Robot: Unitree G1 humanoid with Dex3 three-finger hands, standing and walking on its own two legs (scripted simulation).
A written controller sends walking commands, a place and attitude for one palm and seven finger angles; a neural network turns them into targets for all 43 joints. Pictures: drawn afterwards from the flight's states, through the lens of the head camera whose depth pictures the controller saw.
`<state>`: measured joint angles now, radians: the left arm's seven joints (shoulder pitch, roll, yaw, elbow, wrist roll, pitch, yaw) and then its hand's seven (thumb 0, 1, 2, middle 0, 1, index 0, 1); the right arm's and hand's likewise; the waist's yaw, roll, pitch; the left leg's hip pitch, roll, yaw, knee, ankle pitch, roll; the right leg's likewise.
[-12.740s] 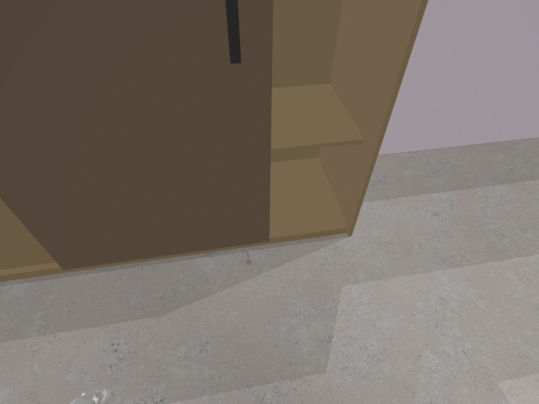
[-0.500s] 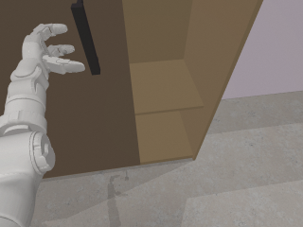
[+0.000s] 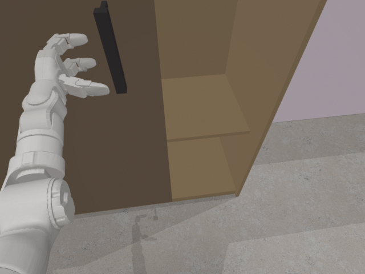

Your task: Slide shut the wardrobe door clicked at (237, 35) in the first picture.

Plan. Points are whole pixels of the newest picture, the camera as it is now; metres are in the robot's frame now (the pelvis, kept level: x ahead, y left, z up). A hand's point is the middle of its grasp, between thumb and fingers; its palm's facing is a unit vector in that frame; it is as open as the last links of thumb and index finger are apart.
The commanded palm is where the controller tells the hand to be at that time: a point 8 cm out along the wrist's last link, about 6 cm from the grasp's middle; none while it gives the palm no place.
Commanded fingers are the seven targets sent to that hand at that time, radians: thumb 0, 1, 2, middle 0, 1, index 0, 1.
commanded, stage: move the hooked fingers beside the handle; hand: left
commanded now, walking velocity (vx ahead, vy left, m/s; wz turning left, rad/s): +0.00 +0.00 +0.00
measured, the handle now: (113, 50) +0.54 +0.16 +0.22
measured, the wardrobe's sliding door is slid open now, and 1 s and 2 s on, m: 0.38 0.38 0.38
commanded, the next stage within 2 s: feel for the door with the fingertips in 0.14 s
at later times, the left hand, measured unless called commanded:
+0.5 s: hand (95, 68) +0.46 +0.18 +0.22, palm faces +0.12 -0.99 +0.01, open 14.0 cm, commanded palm +0.44 +0.23 +0.22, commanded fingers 0.00 -0.50 0.30 -0.30 -1.20 -0.30 -1.20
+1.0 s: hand (103, 61) +0.48 +0.16 +0.23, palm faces +0.12 -0.99 +0.01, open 14.0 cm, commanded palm +0.46 +0.22 +0.22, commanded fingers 0.00 -0.50 0.30 -0.30 -1.20 -0.30 -1.20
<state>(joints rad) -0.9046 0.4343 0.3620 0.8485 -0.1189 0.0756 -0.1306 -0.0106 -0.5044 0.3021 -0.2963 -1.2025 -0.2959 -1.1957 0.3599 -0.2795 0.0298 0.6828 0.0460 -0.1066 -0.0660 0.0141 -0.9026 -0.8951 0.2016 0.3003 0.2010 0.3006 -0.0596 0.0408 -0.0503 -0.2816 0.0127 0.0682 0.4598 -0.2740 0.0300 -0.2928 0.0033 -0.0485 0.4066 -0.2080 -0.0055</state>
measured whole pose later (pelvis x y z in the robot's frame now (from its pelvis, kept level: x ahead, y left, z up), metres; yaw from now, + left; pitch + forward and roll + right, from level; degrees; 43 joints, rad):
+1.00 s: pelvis -0.01 -0.01 +0.00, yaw +0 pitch +5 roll -1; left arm -1.08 0.44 0.34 1.08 -0.08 0.03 -0.08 -0.01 -0.51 0.30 -0.30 -1.20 -0.30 -1.20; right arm 0.38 -0.28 0.03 0.73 0.04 -0.13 -0.07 0.01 -0.90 -0.90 0.20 0.30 0.20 0.30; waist -0.09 0.04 -0.04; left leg -0.31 0.02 0.05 0.47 -0.25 0.01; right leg -0.32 0.01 -0.06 0.42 -0.19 -0.02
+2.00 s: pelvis +0.00 -0.01 +0.00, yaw +0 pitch +6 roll -1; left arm -1.03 0.34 0.31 0.92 -0.07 0.08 0.01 -0.01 -0.50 0.30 -0.30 -1.20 -0.30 -1.20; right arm 0.31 -0.25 0.04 0.68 0.03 -0.10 -0.05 0.01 -0.90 -0.90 0.20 0.30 0.20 0.30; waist -0.06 0.04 -0.04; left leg -0.30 0.02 0.06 0.47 -0.27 0.02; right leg -0.31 0.01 -0.06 0.43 -0.21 -0.02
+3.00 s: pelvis +0.00 -0.01 +0.00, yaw +0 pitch +6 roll -1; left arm -1.01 0.29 0.27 0.91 -0.09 0.05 0.05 -0.01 -0.50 0.30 -0.27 -1.20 -0.26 -1.20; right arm 0.36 -0.25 0.02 0.73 0.03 -0.14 -0.03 0.01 -0.90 -0.90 0.20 0.30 0.20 0.30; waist -0.06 0.05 -0.05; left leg -0.29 0.02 0.06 0.46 -0.27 0.02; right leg -0.31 0.01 -0.05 0.42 -0.21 -0.01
